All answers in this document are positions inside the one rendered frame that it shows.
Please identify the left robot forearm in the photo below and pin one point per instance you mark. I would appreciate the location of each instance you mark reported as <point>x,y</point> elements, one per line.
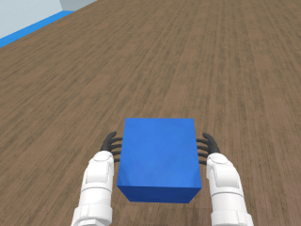
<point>94,208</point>

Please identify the robot left hand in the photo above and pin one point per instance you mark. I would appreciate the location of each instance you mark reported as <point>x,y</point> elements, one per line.
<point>108,147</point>

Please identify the robot right hand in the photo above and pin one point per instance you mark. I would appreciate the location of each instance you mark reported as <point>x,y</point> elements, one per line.
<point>212,147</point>

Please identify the carton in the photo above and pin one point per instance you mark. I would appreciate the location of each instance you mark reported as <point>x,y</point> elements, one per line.
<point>159,160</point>

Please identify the right robot forearm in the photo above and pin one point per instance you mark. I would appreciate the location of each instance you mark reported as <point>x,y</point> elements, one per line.
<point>228,200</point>

